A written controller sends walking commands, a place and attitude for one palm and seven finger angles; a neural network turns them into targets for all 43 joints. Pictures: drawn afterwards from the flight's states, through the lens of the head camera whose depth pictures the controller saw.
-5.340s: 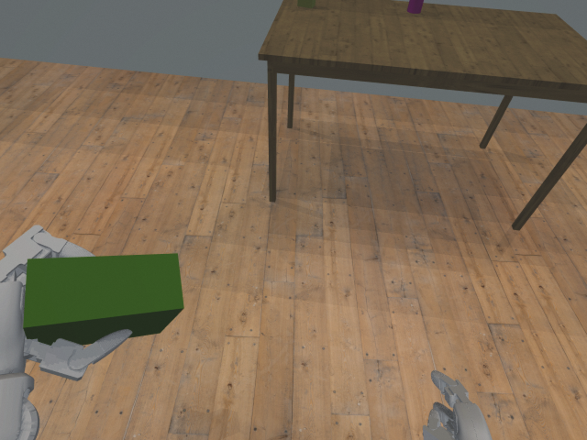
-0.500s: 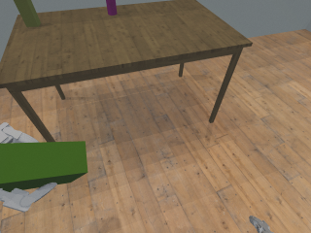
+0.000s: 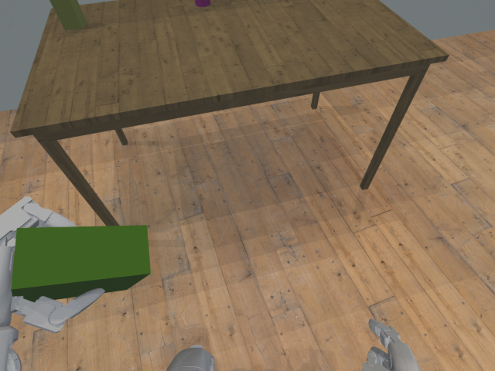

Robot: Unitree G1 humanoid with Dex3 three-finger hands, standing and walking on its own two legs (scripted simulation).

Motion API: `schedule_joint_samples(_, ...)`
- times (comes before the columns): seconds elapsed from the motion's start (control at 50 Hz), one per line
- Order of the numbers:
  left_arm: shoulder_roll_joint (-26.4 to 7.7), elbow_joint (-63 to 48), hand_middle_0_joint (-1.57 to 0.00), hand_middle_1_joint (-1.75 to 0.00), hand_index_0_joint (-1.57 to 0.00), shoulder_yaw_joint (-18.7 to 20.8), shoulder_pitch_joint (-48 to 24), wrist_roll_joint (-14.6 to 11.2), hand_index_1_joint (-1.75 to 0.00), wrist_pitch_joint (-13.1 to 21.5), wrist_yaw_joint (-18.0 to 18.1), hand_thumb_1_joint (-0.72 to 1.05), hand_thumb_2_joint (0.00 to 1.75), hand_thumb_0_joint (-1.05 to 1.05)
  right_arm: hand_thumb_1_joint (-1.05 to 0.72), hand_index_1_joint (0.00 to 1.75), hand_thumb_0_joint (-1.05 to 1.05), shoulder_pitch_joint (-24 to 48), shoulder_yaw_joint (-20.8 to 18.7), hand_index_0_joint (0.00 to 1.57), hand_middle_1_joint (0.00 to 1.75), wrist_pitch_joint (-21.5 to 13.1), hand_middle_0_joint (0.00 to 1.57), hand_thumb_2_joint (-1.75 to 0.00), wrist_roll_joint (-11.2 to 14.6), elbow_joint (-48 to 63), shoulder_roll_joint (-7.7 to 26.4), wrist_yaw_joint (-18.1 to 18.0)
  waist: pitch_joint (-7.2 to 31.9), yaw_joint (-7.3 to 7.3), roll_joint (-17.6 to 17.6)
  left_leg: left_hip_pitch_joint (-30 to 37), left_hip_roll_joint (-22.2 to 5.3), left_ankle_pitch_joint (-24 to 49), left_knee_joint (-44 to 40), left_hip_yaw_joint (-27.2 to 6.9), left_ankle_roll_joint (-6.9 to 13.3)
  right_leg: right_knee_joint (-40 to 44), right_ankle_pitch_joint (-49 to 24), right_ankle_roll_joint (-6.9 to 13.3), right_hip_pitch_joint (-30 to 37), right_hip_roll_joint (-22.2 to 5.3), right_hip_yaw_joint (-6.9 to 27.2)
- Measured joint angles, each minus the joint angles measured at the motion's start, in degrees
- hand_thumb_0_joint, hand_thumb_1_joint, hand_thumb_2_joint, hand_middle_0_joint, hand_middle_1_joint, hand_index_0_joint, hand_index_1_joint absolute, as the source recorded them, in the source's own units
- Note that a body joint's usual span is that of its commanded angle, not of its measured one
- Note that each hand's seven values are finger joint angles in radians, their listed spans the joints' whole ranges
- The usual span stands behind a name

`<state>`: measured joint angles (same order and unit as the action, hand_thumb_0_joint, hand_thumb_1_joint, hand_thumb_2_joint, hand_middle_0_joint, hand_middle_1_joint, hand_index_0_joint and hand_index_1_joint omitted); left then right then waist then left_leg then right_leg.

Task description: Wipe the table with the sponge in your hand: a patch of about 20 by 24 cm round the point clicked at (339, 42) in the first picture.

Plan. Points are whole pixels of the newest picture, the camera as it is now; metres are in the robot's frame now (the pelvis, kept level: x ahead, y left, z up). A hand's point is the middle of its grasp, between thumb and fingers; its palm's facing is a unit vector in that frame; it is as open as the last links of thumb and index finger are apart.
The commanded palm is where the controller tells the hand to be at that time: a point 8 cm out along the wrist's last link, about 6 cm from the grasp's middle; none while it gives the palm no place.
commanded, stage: take the last steps up to it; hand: left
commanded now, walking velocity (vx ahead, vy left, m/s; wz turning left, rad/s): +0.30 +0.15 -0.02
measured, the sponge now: (101, 262) +0.23 +0.20 +0.12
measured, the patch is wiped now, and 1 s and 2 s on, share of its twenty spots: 0.00 0.00 0.00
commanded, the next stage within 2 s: none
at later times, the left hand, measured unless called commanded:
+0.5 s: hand (50, 169) +0.33 +0.28 +0.17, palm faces +0.30 -0.78 -0.55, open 10.3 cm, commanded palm +0.29 +0.34 +0.17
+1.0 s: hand (25, 112) +0.45 +0.37 +0.17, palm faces +0.37 -0.81 -0.45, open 10.3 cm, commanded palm +0.39 +0.41 +0.17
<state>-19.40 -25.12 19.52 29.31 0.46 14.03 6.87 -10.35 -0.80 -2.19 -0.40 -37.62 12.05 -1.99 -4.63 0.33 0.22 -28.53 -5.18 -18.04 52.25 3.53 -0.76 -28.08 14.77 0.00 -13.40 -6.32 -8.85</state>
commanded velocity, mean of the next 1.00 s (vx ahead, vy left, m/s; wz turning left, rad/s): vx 0.30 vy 0.12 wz -0.03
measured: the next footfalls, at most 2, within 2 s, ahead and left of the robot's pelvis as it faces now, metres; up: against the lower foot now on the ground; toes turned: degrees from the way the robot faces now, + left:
left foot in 0.14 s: +0.12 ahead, +0.18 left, +0.00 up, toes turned +8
right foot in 0.48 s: +0.19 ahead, -0.02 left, +0.00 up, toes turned -14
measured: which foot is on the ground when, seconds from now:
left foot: up 0.00-0.12, down 0.14-0.50, up 0.52-0.90, down 0.92-1.00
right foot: down 0.00-0.14, up 0.16-0.46, down 0.48-0.92, up 0.94-1.00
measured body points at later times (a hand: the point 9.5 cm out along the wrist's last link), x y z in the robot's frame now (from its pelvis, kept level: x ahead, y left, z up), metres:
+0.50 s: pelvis +0.11 +0.06 -0.02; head +0.14 +0.04 +0.43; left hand +0.31 +0.32 +0.20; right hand +0.26 -0.14 -0.13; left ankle +0.08 +0.17 -0.74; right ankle +0.15 -0.01 -0.74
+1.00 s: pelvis +0.21 +0.14 -0.02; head +0.24 +0.15 +0.43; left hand +0.42 +0.42 +0.20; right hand +0.35 -0.12 -0.10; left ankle +0.26 +0.26 -0.74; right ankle +0.15 +0.02 -0.70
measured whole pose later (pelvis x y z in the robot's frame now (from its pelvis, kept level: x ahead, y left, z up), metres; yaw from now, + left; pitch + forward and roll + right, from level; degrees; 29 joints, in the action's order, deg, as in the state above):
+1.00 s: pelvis +0.21 +0.14 -0.02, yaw -4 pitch -1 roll +1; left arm -24.3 -29.5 24.6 24.6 -0.3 15.0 9.3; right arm -10.5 -3.2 -3.5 0.2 -34.5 10.9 -3.9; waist -4.3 0.2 -2.8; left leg -18.9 -4.6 -14.1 34.3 9.3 0.2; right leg -57.0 30.9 -1.2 -20.9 -6.1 -4.2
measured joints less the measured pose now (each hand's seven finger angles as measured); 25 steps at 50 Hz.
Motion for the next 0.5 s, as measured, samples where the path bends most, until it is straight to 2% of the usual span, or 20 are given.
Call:
schedule_joint_samples(0.08, -1.2, -5.4, -0.69, -1.38, -0.71, 0.6, 1.0, 0.0, -1.37, -0.3, 1.1, -0.51, 1.01, -0.01, -0.9, 0.3, 0.02, -0.9, -1.4, 0.2, 0.3, -1.0, 0.2, -0.9, -0.3, 1.1, 1.8, -0.6, -1.7, -0.98, -2.0, 5.0, 0.0, 1.5, -14.6, 2.2, 0.6, -0.7, 1.4, -1.9, 0.8, -1.8, 0.8)
schedule_joint_samples(0.12, -1.6, -8.1, -0.69, -1.38, -0.71, 1.2, 1.1, -0.1, -1.37, -0.2, 1.7, -0.51, 1.01, -0.01, -0.9, 0.3, 0.02, -1.5, -2.2, 0.2, 0.3, -1.5, 0.2, -0.9, -0.2, 2.0, 2.8, -1.1, -1.5, -0.97, -1.6, 9.1, 0.5, 4.0, -21.2, 3.8, 0.7, -3.1, 3.4, -3.2, 0.7, -2.1, 1.1)
schedule_joint_samples(0.16, -2.8, -9.2, -0.69, -1.38, -0.71, 2.5, -0.6, -0.3, -1.37, 0.2, 2.2, -0.51, 1.01, -0.01, -0.9, 0.3, 0.02, -0.9, -3.1, 0.2, 0.3, -2.0, 0.2, -0.9, 0.1, 2.3, 2.2, -1.7, -2.0, -0.92, -2.8, 10.2, 1.6, 6.4, -20.9, 5.0, 1.2, -10.7, 7.6, -3.0, -1.4, -3.2, 2.9)
schedule_joint_samples(0.2, -3.8, -7.5, -0.69, -1.38, -0.71, 3.5, -2.9, -0.1, -1.37, 0.8, 2.6, -0.51, 1.01, -0.01, -0.9, 0.3, 0.02, 0.4, -3.2, 0.2, 0.3, -2.3, 0.2, -0.9, 0.4, 2.2, 0.4, -1.8, -2.2, -0.89, -3.4, 10.4, 1.7, 3.6, -18.3, 5.7, 1.6, -24.0, 14.7, -1.8, -5.7, -1.6, 5.1)
schedule_joint_samples(0.24, -4.3, -5.4, -0.69, -1.38, -0.71, 4.1, -3.9, -0.2, -1.37, 0.5, 2.4, -0.51, 1.01, -0.01, -0.9, 0.3, 0.02, 1.1, -2.3, 0.2, 0.3, -2.8, 0.2, -0.9, 0.5, 2.1, -1.4, -1.4, -1.2, -0.18, -2.8, 11.1, 1.2, 2.3, -18.7, 5.9, 2.0, -33.2, 16.5, -1.5, -9.9, 0.3, 4.4)
schedule_joint_samples(0.28, -3.9, -4.7, -0.69, -1.38, -0.71, 4.4, -3.8, -0.4, -1.37, -0.3, 2.2, -0.51, 1.01, -0.01, -0.9, 0.3, 0.02, 1.2, -1.3, 0.2, 0.3, -3.5, 0.2, -0.9, 1.0, 2.2, -2.9, -0.7, -0.2, 0.07, -2.2, 12.3, 0.8, 2.5, -20.5, 6.5, 2.0, -35.6, 14.8, -1.6, -13.0, 1.1, 2.9)
schedule_joint_samples(0.36, -2.3, -6.8, -0.69, -1.38, -0.71, 2.8, -1.2, -0.8, -1.37, -0.7, 1.6, -0.51, 1.01, -0.01, -0.9, 0.3, 0.01, 0.3, 0.6, 0.2, 0.3, -4.8, 0.2, -0.9, 0.8, 2.7, -4.6, 0.2, 0.8, 0.26, -0.5, 14.7, 1.1, 2.4, -23.6, 7.7, 2.2, -27.1, 9.6, -1.8, -14.6, 1.4, 0.2)
schedule_joint_samples(0.46, -3.6, -7.3, -0.69, -1.38, -0.71, 1.7, 1.2, -1.0, -1.37, -0.9, 0.7, -0.51, 1.01, -0.01, -0.9, 0.3, 0.01, -1.3, 1.9, 0.2, 0.3, -4.2, 0.21, -0.9, 0.4, 2.1, -4.7, -0.3, 1.3, 0.02, 1.7, 16.7, 1.7, -0.5, -22.2, 7.8, 1.7, -9.8, 4.7, -1.5, -8.9, 3.1, -2.1)
schedule_joint_samples(0.48, -4.3, -6.8, -0.69, -1.38, -0.71, 2.0, 1.3, -1.1, -1.37, -1.0, 0.6, -0.51, 1.01, -0.01, -0.9, 0.3, 0.01, -1.6, 1.9, 0.21, 0.3, -3.8, 0.21, -0.9, 0.5, 2.0, -4.6, -0.4, 1.6, 0.04, 1.9, 16.4, 1.8, -2.0, -20.1, 7.6, 1.5, -6.1, 3.0, -1.1, -6.9, 3.5, -2.7)
schedule_joint_samples(0.5, -4.5, -5.9, -0.69, -1.38, -0.71, 2.2, 0.7, -0.9, -1.37, -1.2, 0.5, -0.51, 1.01, -0.01, -0.9, 0.3, 0.01, -1.7, 1.8, 0.21, 0.3, -3.3, 0.21, -0.9, 0.5, 1.7, -4.0, -0.5, 1.6, 0.01, 2.8, 15.5, 1.2, -3.8, -16.8, 7.1, 1.4, -4.9, 0.0, 0.9, -6.0, 4.0, -3.2)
